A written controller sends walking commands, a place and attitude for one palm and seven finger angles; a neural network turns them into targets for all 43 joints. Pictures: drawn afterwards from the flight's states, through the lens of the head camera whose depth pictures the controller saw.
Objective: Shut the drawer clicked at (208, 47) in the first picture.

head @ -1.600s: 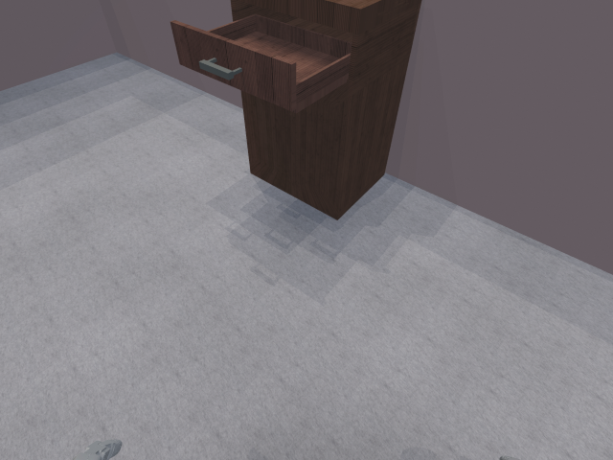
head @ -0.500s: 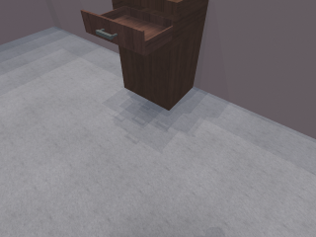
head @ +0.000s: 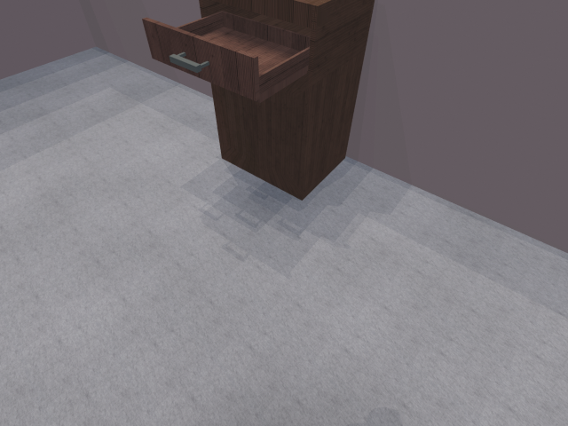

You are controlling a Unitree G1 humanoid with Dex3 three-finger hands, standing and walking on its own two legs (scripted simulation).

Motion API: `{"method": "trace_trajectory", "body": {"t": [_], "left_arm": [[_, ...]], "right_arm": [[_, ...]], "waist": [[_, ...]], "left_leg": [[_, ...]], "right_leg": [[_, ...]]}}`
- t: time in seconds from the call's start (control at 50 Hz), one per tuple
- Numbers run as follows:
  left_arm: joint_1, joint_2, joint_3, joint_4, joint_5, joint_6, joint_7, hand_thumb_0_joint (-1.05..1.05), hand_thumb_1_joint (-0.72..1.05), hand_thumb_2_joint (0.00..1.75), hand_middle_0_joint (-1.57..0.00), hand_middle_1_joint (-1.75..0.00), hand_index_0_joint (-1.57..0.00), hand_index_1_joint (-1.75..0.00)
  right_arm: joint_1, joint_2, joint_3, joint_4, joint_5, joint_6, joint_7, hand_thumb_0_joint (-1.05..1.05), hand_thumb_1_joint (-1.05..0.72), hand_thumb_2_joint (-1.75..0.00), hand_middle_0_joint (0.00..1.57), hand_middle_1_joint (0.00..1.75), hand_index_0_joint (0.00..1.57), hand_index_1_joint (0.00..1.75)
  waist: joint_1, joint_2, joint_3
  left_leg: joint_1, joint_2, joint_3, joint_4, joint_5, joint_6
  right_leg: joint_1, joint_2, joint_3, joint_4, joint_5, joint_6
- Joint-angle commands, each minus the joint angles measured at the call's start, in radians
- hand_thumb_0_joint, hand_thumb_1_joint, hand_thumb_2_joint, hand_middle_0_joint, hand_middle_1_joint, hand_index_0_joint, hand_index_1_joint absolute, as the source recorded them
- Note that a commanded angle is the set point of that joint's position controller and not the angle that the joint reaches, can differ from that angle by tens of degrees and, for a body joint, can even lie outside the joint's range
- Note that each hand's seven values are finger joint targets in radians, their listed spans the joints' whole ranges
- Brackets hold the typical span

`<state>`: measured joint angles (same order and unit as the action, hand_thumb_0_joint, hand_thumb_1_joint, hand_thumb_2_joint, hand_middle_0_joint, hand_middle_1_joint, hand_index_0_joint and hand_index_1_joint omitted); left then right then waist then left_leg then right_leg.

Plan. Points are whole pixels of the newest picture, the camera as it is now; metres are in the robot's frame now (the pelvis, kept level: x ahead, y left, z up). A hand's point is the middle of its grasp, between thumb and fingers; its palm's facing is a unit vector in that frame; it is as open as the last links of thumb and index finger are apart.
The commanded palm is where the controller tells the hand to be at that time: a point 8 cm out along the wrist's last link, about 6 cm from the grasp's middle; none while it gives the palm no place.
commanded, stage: walk to a spot facing it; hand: left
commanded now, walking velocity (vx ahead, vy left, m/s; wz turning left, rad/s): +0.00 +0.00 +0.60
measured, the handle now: (189, 61) +1.19 +0.38 -0.03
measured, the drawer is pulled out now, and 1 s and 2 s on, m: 0.30 0.30 0.30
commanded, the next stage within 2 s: none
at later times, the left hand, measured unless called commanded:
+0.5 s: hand out of the picture -0.01 +0.26 -0.18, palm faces +0.22 -0.95 -0.22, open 7.4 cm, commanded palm none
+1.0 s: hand out of the picture +0.03 +0.21 -0.15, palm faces +0.53 -0.80 -0.27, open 7.4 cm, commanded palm none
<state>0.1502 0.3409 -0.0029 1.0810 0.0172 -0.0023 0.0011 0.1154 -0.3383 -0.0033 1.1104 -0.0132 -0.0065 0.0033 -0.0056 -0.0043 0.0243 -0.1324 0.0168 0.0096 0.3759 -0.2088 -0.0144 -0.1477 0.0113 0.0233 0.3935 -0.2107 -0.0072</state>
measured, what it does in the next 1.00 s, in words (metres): steps on the spot, turning left: right foot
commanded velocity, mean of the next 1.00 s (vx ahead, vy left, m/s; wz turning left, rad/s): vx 0.20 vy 0.00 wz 0.59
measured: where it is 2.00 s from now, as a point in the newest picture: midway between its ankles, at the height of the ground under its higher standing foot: (202, 388)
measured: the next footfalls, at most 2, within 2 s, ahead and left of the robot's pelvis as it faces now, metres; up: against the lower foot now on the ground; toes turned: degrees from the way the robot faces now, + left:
right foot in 0.84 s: +0.14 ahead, -0.06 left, +0.00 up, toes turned +23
left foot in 1.40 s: +0.23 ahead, +0.23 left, +0.00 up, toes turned +50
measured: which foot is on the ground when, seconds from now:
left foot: down 0.00-0.84, up 0.86-1.00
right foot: down 0.00-0.32, up 0.34-0.82, down 0.84-1.00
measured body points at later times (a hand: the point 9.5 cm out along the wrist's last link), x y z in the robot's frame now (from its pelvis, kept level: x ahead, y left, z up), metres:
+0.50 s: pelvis -0.02 +0.05 -0.01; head +0.00 +0.08 +0.44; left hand -0.02 +0.31 -0.17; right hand +0.06 -0.19 -0.14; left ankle -0.02 +0.13 -0.75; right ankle -0.01 -0.10 -0.67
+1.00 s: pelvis +0.09 +0.01 +0.00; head +0.09 -0.02 +0.45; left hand +0.00 +0.25 -0.12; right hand +0.24 -0.21 -0.16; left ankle +0.02 +0.14 -0.65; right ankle +0.10 -0.08 -0.75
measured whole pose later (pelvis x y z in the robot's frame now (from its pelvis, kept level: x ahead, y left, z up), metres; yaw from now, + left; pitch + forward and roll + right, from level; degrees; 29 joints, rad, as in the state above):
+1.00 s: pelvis +0.09 +0.01 +0.00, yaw +31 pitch -1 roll +2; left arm 0.32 0.19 0.04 0.92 0.03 -0.05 0.01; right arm 0.30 -0.27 -0.10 1.00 -0.04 0.03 0.04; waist -0.01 0.02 -0.02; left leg -0.56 -0.01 -0.02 1.15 -0.27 0.01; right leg -0.14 -0.04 -0.13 0.43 -0.28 -0.04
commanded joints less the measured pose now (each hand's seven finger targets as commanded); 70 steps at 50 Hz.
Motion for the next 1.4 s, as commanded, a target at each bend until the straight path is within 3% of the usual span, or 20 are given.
{"method": "trace_trajectory", "body": {"t": [0.0, 0.08, 0.2, 0.28, 0.3, 0.32, 0.34, 0.4, 0.64, 0.78, 0.8, 0.82, 0.84, 0.86, 0.92, 1.0, 1.22, 1.32, 1.36, 1.38], "left_arm": [[-0.006, 0.166, 0.044, -0.070, -0.006, -0.011, 0.018, 0.00, 0.90, 0.90, -0.20, -0.30, -0.20, -0.30], [0.046, 0.132, 0.048, -0.094, -0.004, 0.016, 0.027, 0.00, 0.90, 0.90, -0.20, -0.30, -0.20, -0.30], [0.036, 0.157, 0.081, -0.176, 0.015, 0.013, 0.041, 0.00, 0.90, 0.90, -0.20, -0.30, -0.20, -0.30], [0.021, 0.111, 0.081, -0.211, -0.001, 0.022, 0.031, 0.00, 0.90, 0.90, -0.20, -0.30, -0.20, -0.30], [0.022, 0.032, 0.073, -0.242, -0.010, 0.032, 0.024, 0.00, 0.90, 0.90, -0.20, -0.30, -0.20, -0.30], [-0.012, 0.028, 0.069, -0.259, -0.001, 0.036, 0.027, 0.00, 0.90, 0.90, -0.20, -0.30, -0.20, -0.30], [0.005, 0.039, 0.077, -0.247, -0.001, 0.040, 0.024, 0.00, 0.90, 0.90, -0.20, -0.30, -0.20, -0.30], [0.026, 0.019, 0.087, -0.208, 0.007, 0.030, 0.005, 0.00, 0.90, 0.90, -0.20, -0.30, -0.20, -0.30], [-0.031, -0.034, 0.085, -0.251, 0.006, -0.009, -0.016, 0.00, 0.90, 0.90, -0.20, -0.30, -0.20, -0.30], [0.149, -0.026, 0.098, -0.228, 0.004, -0.031, -0.014, 0.00, 0.90, 0.90, -0.20, -0.30, -0.20, -0.30], [0.234, 0.016, 0.110, -0.205, 0.009, -0.042, -0.006, 0.00, 0.90, 0.90, -0.20, -0.30, -0.20, -0.30], [0.312, 0.126, 0.128, -0.193, 0.024, -0.053, 0.012, 0.00, 0.90, 0.90, -0.20, -0.30, -0.20, -0.30], [0.330, 0.141, 0.121, -0.195, 0.004, -0.044, 0.017, 0.00, 0.90, 0.90, -0.20, -0.30, -0.20, -0.30], [0.247, 0.109, 0.115, -0.217, 0.001, -0.045, 0.017, 0.00, 0.90, 0.90, -0.20, -0.30, -0.20, -0.30], [0.155, -0.002, 0.079, -0.210, 0.003, -0.074, 0.012, 0.00, 0.90, 0.90, -0.20, -0.30, -0.20, -0.30], [0.252, -0.054, 0.058, -0.159, 0.002, -0.091, 0.011, 0.00, 0.90, 0.90, -0.20, -0.30, -0.20, -0.30], [0.481, -0.056, 0.045, -0.044, 0.018, -0.091, 0.037, 0.00, 0.90, 0.90, -0.20, -0.30, -0.20, -0.30], [0.452, 0.018, 0.054, -0.023, 0.010, -0.089, 0.032, 0.00, 0.90, 0.90, -0.20, -0.30, -0.20, -0.30], [0.419, 0.014, 0.057, -0.045, -0.012, -0.093, 0.015, 0.00, 0.90, 0.90, -0.20, -0.30, -0.20, -0.30], [0.401, -0.065, 0.041, -0.093, -0.020, -0.091, 0.002, 0.00, 0.90, 0.90, -0.20, -0.30, -0.20, -0.30]], "right_arm": [[-0.026, -0.155, -0.030, -0.072, 0.004, -0.013, -0.011, 0.00, -0.90, -0.90, 0.20, 0.30, 0.20, 0.30], [0.013, -0.088, -0.028, -0.103, 0.002, 0.017, -0.005, 0.00, -0.90, -0.90, 0.20, 0.30, 0.20, 0.30], [0.039, -0.051, -0.059, -0.167, 0.007, 0.036, 0.001, 0.00, -0.90, -0.90, 0.20, 0.30, 0.20, 0.30], [0.186, -0.049, -0.068, -0.150, 0.005, 0.019, 0.013, 0.00, -0.90, -0.90, 0.20, 0.30, 0.20, 0.30], [0.224, -0.149, -0.093, -0.160, -0.004, 0.013, 0.007, 0.00, -0.90, -0.90, 0.20, 0.30, 0.20, 0.30], [0.248, -0.182, -0.104, -0.155, -0.002, 0.016, -0.001, 0.00, -0.90, -0.90, 0.20, 0.30, 0.20, 0.30], [0.208, -0.157, -0.099, -0.164, -0.001, 0.020, -0.003, 0.00, -0.90, -0.90, 0.20, 0.30, 0.20, 0.30], [0.132, -0.086, -0.082, -0.193, -0.007, 0.006, -0.013, 0.00, -0.90, -0.90, 0.20, 0.30, 0.20, 0.30], [0.261, -0.068, -0.104, -0.166, -0.008, -0.025, -0.014, 0.00, -0.90, -0.90, 0.20, 0.30, 0.20, 0.30], [0.139, -0.070, -0.110, -0.201, -0.011, -0.018, -0.006, 0.00, -0.90, -0.90, 0.20, 0.30, 0.20, 0.30], [0.118, -0.034, -0.103, -0.212, -0.006, -0.020, -0.003, 0.00, -0.90, -0.90, 0.20, 0.30, 0.20, 0.30], [0.144, 0.046, -0.087, -0.230, 0.004, -0.025, 0.001, 0.00, -0.90, -0.90, 0.20, 0.30, 0.20, 0.30], [0.090, 0.022, -0.093, -0.263, -0.015, -0.031, 0.006, 0.00, -0.90, -0.90, 0.20, 0.30, 0.20, 0.30], [0.087, 0.000, -0.105, -0.265, -0.025, -0.026, 0.015, 0.00, -0.90, -0.90, 0.20, 0.30, 0.20, 0.30], [0.119, 0.025, -0.099, -0.207, -0.026, -0.006, 0.042, 0.00, -0.90, -0.90, 0.20, 0.30, 0.20, 0.30], [0.115, 0.071, -0.090, -0.195, -0.014, 0.011, 0.053, 0.00, -0.90, -0.90, 0.20, 0.30, 0.20, 0.30], [-0.210, 0.109, -0.040, -0.283, -0.012, 0.002, 0.062, 0.00, -0.90, -0.90, 0.20, 0.30, 0.20, 0.30], [0.006, 0.070, -0.047, -0.220, -0.015, -0.024, 0.031, 0.00, -0.90, -0.90, 0.20, 0.30, 0.20, 0.30], [0.281, -0.057, -0.080, -0.154, -0.025, -0.030, 0.010, 0.00, -0.90, -0.90, 0.20, 0.30, 0.20, 0.30], [0.350, -0.162, -0.107, -0.141, -0.018, -0.034, -0.001, 0.00, -0.90, -0.90, 0.20, 0.30, 0.20, 0.30]], "waist": [[0.010, 0.005, -0.038], [0.020, -0.040, -0.030], [0.018, -0.187, -0.008], [-0.051, -0.009, -0.074], [-0.065, 0.325, -0.048], [-0.068, 0.295, -0.058], [-0.044, 0.175, -0.065], [-0.011, 0.126, -0.029], [-0.052, 0.136, 0.006], [0.057, 0.113, -0.021], [0.102, 0.010, -0.035], [0.130, -0.290, -0.087], [0.128, -0.289, -0.007], [0.072, -0.151, 0.065], [-0.001, -0.121, 0.143], [-0.005, -0.130, 0.110], [0.079, -0.122, 0.144], [-0.029, -0.167, -0.022], [-0.160, -0.049, -0.248], [-0.148, 0.151, -0.306]], "left_leg": [[-0.050, 0.096, -0.096, -0.007, 0.174, 0.038], [-0.161, 0.060, -0.092, 0.097, 0.134, 0.027], [-0.257, 0.022, -0.013, 0.484, -0.312, -0.003], [0.020, 0.046, -0.046, 0.066, 0.063, 0.014], [0.048, 0.282, -0.416, -0.072, 0.278, 0.120], [0.016, 0.370, -0.519, -0.105, 0.356, 0.207], [-0.036, 0.345, -0.428, -0.115, 0.137, 0.223], [-0.090, 0.223, -0.382, -0.153, -0.230, 0.165], [-0.004, 0.172, -0.482, -0.174, -0.278, 0.227], [-0.303, 0.069, -0.439, -0.002, -0.264, 0.175], [-0.480, 0.010, -0.370, 0.119, -0.341, 0.131], [-0.667, -0.098, -0.147, 0.462, -0.368, 0.057], [-0.738, -0.084, -0.105, 0.657, -0.349, 0.039], [-0.723, -0.030, -0.120, 0.723, -0.267, 0.037], [-0.624, 0.040, -0.071, 0.845, -0.047, 0.021], [-0.621, 0.028, -0.013, 0.860, 0.099, 0.005], [-0.620, 0.031, 0.103, 0.478, 0.035, 0.048], [-0.217, -0.102, 0.204, 0.267, -0.096, 0.136], [0.324, 0.055, -0.022, 0.145, 0.107, 0.210], [0.540, 0.373, -0.500, 0.104, 0.381, 0.348]], "right_leg": [[-0.001, -0.137, 0.074, -0.010, 0.172, -0.013], [-0.003, -0.189, 0.084, 0.012, 0.128, -0.019], [-0.044, -0.395, 0.132, -0.031, 0.357, -0.190], [-0.180, -0.258, -0.084, 0.301, 0.195, -0.023], [-0.403, -0.094, -0.153, 0.532, -0.306, 0.072], [-0.437, -0.069, -0.044, 0.677, -0.422, 0.066], [-0.401, -0.103, -0.004, 0.732, -0.342, 0.046], [-0.434, -0.108, 0.002, 0.754, -0.177, 0.055], [-0.459, -0.071, -0.025, 0.465, -0.180, 0.072], [0.028, 0.000, -0.064, 0.115, -0.091, 0.056], [0.234, -0.073, 0.006, -0.010, -0.127, 0.043], [0.397, -0.377, 0.339, -0.171, -0.437, -0.030], [0.248, -0.515, 0.561, -0.280, -0.586, -0.081], [0.131, -0.499, 0.469, -0.294, -0.578, -0.092], [-0.065, -0.372, 0.221, -0.300, -0.388, -0.054], [0.020, -0.262, -0.075, -0.236, 0.051, -0.014], [0.253, -0.316, -0.193, -0.153, 0.651, -0.065], [0.279, -0.337, -0.262, 0.178, 1.151, -0.063], [-0.066, -0.256, -0.292, 0.670, 0.618, 0.000], [-0.442, -0.085, -0.222, 0.991, -0.307, 0.040]]}}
